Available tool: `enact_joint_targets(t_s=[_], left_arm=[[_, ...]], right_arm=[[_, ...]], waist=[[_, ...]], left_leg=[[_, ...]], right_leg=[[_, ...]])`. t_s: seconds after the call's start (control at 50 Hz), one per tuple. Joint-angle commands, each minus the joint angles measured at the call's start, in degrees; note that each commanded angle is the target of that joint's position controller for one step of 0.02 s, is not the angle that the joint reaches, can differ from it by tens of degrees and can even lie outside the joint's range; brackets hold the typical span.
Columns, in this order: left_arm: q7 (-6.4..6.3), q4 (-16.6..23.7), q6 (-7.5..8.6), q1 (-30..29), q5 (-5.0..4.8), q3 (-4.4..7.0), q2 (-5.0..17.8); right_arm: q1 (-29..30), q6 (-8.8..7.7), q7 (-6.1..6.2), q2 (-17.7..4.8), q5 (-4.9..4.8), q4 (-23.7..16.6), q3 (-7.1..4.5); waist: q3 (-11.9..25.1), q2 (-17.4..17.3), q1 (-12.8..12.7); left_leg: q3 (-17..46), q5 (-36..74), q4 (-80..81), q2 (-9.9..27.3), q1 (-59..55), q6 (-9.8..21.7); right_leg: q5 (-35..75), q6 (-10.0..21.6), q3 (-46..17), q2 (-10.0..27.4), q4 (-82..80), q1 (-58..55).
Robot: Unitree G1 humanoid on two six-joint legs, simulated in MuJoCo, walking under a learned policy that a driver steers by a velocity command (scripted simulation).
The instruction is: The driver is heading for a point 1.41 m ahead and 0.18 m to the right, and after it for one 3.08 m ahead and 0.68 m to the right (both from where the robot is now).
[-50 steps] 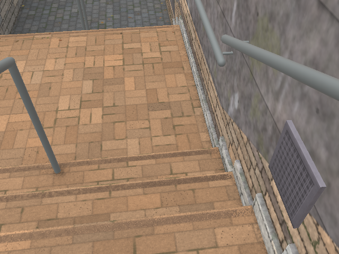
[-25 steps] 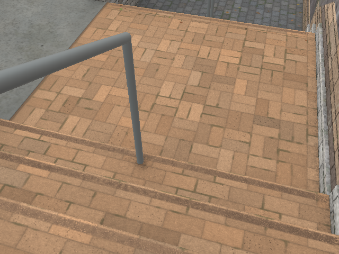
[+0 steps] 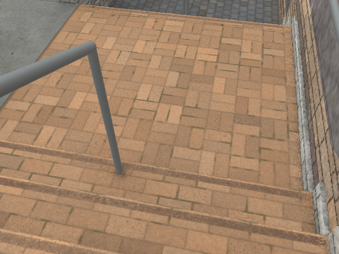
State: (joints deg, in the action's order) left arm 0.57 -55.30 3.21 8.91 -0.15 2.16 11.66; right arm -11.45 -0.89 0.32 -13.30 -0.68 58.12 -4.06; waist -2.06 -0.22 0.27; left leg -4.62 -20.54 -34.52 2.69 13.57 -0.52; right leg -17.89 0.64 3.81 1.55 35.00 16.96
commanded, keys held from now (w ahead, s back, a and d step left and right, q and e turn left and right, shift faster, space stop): no key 1.00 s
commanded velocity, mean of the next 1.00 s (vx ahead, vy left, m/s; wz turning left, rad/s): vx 0.01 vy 0.00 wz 0.01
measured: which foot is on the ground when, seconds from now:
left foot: down 0.00-1.00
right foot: down 0.00-1.00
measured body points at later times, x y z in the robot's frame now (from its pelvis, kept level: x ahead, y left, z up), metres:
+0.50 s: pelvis +0.00 +0.01 +0.00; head +0.02 +0.01 +0.45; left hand +0.05 +0.25 -0.15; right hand +0.00 -0.24 -0.15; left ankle -0.03 +0.12 -0.73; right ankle +0.01 -0.11 -0.73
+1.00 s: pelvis +0.00 +0.01 +0.00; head +0.01 +0.00 +0.45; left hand +0.03 +0.23 -0.15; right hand +0.00 -0.23 -0.16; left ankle -0.03 +0.12 -0.73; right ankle +0.01 -0.11 -0.73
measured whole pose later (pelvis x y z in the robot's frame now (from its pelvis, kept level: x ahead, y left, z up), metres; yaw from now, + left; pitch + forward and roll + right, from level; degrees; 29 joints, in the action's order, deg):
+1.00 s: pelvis +0.00 +0.01 +0.00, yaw -1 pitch -2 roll -1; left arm -0.9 -62.6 -0.3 13.4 0.8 1.4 8.6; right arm -15.2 1.4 1.7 -9.2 0.3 63.8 -2.8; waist -2.9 -0.7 0.0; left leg -5.0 -20.3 -32.7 3.2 10.6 -0.3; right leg -16.4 0.3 2.8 0.6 31.8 13.7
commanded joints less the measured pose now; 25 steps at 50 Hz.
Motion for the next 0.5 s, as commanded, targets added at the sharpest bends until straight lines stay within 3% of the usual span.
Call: enact_joint_targets(t_s=[0.02,0.1,0.18,0.2,0.22,0.24,0.26,0.3,0.34,0.42,0.44,0.46,0.5], left_arm=[[-3.13,0.2,-1.72,4.4,0.11,0.53,5.0],[-2.16,-0.2,-2.98,1.6,0.47,0.40,4.6],[-1.67,-1.4,-3.85,1.4,0.74,0.18,3.5],[2.32,-1.1,-1.32,2.4,-0.48,2.47,9.0],[4.29,-1.9,0.23,2.5,-0.18,2.95,9.1],[4.91,-1.7,1.13,2.2,0.23,3.06,7.8],[4.73,-2.0,1.66,2.2,0.40,3.11,6.6],[4.05,-2.0,2.08,1.6,-0.02,2.83,4.5],[3.92,-2.3,1.93,2.0,-0.32,2.88,4.7],[4.01,-2.7,1.77,3.6,-0.37,3.11,6.0],[0.14,-2.7,-1.32,4.5,3.44,0.89,0.8],[-1.46,-3.8,-2.48,5.6,2.77,0.74,0.9],[-2.38,-4.2,-3.33,5.1,1.44,0.67,2.7]], right_arm=[[-3.3,1.27,2.12,-2.6,-0.20,-0.8,0.05],[-2.1,2.87,1.56,-3.4,0.35,-0.1,0.25],[-2.1,2.91,1.30,-3.4,0.45,1.3,0.37],[-5.9,0.55,-2.48,-7.7,2.45,2.1,-1.23],[-4.5,-1.10,-4.61,-8.5,2.72,2.9,-1.77],[-3.9,-1.85,-5.49,-7.5,2.54,2.9,-2.00],[-4.2,-2.30,-5.58,-5.9,2.28,3.5,-1.93],[-3.0,-2.74,-5.28,-4.3,1.51,3.7,-1.81],[-3.8,-2.84,-4.91,-3.5,1.31,4.2,-1.85],[-6.0,-2.84,-4.60,-4.2,1.36,4.9,-2.26],[-3.1,-0.37,-0.48,-1.1,2.21,3.7,-0.63],[-3.4,0.57,1.10,-0.7,0.97,3.8,-0.35],[-3.8,1.38,1.96,-2.3,0.23,3.8,-0.34]], waist=[[8.1,0.9,-0.3],[3.3,2.4,0.1],[0.0,0.3,-0.4],[-8.5,0.5,1.3],[-6.2,-0.7,0.0],[-5.0,-0.7,0.1],[-3.7,-0.5,0.2],[-0.9,-0.5,0.0],[0.4,-0.7,0.2],[1.1,-1.2,0.2],[4.4,-5.5,-1.5],[4.6,-4.0,-1.2],[3.3,-1.8,-0.9]], left_leg=[[1.9,25.0,1.3,1.9,-2.0,2.5],[2.3,14.0,3.8,1.5,-0.2,2.9],[4.1,12.4,7.4,3.3,1.5,2.6],[0.5,0.5,10.8,0.5,7.4,2.8],[1.1,-3.9,12.3,0.5,7.5,2.3],[1.0,-4.8,12.7,0.7,7.6,2.5],[1.0,-4.1,12.8,1.0,6.6,2.9],[0.6,0.8,11.1,1.0,5.4,2.6],[-0.3,7.3,9.3,0.5,4.1,2.1],[-0.9,11.9,7.5,0.2,3.9,1.8],[2.9,19.9,5.6,3.2,0.5,2.9],[3.5,23.2,5.0,4.0,0.2,3.5],[3.5,21.2,4.8,4.0,0.7,3.7]], right_leg=[[37.6,3.2,-6.2,5.8,-2.9,-9.8],[20.4,2.9,-6.1,4.4,-6.0,-6.0],[12.8,2.5,-5.2,2.6,-6.6,-5.7],[-1.6,1.1,0.0,-1.4,-7.3,0.2],[-3.6,-0.4,0.3,-1.9,-7.8,-2.0],[-3.3,-0.6,0.4,-1.9,-7.9,-2.9],[-2.7,-0.5,0.5,-2.0,-7.7,-3.9],[1.4,-0.1,0.0,-1.6,-7.2,-5.5],[5.7,0.5,-0.3,-1.6,-6.9,-6.1],[9.2,0.9,-0.3,-1.9,-5.9,-6.6],[15.5,2.0,-2.4,0.8,-2.3,-8.2],[17.6,2.3,-2.5,0.7,-2.0,-7.8],[18.2,2.5,-3.4,1.1,-3.0,-7.4]])
Keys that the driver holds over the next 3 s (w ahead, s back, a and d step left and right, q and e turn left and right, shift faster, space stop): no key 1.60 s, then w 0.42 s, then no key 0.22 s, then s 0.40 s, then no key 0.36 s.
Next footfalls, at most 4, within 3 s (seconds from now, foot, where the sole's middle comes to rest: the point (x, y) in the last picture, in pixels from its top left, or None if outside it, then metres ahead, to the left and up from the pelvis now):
2.28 left None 0.39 0.10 -0.92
2.64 right None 0.36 -0.08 -0.92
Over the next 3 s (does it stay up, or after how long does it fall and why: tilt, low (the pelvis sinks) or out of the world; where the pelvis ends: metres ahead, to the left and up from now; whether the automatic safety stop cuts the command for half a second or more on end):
stays up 0.24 -0.01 -0.14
